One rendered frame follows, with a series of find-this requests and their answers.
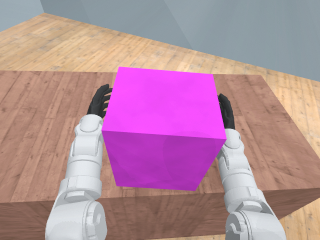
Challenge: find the right robot upper arm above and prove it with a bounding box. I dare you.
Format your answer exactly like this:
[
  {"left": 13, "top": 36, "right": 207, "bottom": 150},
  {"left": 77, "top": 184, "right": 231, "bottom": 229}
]
[{"left": 225, "top": 210, "right": 286, "bottom": 240}]

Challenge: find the pedestal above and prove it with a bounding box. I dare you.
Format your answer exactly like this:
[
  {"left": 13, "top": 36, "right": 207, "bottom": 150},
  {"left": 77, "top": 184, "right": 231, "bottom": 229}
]
[{"left": 0, "top": 70, "right": 320, "bottom": 240}]

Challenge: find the robot left forearm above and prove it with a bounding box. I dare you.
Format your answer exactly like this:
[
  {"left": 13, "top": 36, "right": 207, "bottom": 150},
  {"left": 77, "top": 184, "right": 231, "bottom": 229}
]
[{"left": 45, "top": 114, "right": 104, "bottom": 240}]

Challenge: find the carton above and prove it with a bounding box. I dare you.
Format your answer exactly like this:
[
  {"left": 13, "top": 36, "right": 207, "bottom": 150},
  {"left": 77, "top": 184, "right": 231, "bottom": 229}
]
[{"left": 101, "top": 66, "right": 227, "bottom": 191}]

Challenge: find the right robot hand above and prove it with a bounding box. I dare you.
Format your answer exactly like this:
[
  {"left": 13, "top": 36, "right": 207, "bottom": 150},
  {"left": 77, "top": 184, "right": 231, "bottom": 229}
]
[{"left": 217, "top": 93, "right": 235, "bottom": 130}]

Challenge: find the left robot upper arm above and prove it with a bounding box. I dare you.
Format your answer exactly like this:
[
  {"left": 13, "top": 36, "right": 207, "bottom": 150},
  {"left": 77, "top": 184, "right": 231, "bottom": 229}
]
[{"left": 46, "top": 200, "right": 107, "bottom": 240}]

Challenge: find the robot right forearm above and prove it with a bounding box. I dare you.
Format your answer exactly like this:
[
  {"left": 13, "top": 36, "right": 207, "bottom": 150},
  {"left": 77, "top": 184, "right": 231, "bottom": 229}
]
[{"left": 216, "top": 128, "right": 287, "bottom": 240}]

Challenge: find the left robot hand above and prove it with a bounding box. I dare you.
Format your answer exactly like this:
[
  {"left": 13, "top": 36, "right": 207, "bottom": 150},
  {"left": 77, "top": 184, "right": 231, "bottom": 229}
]
[{"left": 86, "top": 84, "right": 113, "bottom": 119}]

